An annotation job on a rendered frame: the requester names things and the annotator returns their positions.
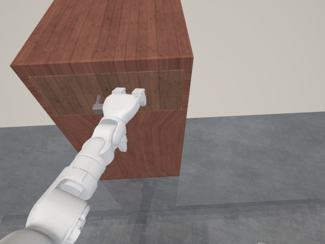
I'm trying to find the cabinet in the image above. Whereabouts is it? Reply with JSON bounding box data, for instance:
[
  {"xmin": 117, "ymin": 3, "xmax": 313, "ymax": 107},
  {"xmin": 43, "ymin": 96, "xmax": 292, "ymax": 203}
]
[{"xmin": 10, "ymin": 0, "xmax": 193, "ymax": 180}]

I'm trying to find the drawer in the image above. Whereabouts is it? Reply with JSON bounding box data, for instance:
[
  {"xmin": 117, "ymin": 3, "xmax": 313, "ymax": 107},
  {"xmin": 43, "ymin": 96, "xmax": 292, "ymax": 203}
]
[{"xmin": 28, "ymin": 69, "xmax": 184, "ymax": 115}]

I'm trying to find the handle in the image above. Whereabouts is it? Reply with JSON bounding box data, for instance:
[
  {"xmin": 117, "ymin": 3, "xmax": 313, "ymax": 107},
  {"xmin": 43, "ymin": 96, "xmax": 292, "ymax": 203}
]
[{"xmin": 92, "ymin": 95, "xmax": 104, "ymax": 114}]

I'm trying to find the left robot hand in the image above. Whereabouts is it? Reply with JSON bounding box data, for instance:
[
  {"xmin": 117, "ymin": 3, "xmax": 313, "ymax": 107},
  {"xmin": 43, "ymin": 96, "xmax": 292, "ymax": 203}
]
[{"xmin": 103, "ymin": 87, "xmax": 146, "ymax": 152}]

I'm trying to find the robot left forearm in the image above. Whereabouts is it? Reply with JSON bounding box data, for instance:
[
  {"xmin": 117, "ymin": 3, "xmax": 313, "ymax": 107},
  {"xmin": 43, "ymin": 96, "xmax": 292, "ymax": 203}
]
[{"xmin": 26, "ymin": 116, "xmax": 126, "ymax": 227}]

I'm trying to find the left robot upper arm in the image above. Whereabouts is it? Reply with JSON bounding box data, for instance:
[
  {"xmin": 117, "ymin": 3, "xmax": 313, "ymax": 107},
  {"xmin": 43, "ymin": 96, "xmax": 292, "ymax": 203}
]
[{"xmin": 0, "ymin": 187, "xmax": 90, "ymax": 244}]

